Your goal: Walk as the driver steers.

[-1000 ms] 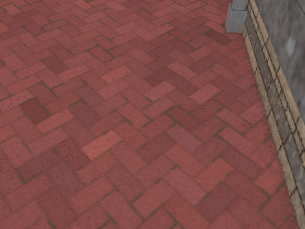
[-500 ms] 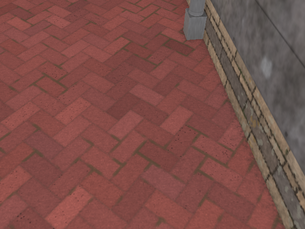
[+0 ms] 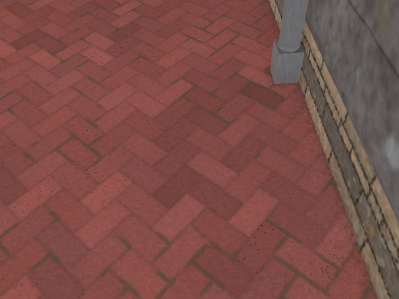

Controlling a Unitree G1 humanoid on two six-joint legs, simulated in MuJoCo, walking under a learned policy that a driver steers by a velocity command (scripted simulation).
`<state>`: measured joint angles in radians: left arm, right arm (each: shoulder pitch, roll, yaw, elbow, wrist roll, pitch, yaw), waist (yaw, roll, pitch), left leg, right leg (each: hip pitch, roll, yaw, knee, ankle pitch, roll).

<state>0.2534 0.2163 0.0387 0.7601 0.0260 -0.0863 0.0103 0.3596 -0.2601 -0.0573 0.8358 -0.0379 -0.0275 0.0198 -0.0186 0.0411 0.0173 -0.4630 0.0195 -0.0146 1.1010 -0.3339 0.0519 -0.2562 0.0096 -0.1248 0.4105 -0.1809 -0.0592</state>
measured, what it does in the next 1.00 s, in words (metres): walks ahead: left foot, then right foot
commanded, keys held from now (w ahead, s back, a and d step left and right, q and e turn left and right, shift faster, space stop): w+q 0.02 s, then no key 0.98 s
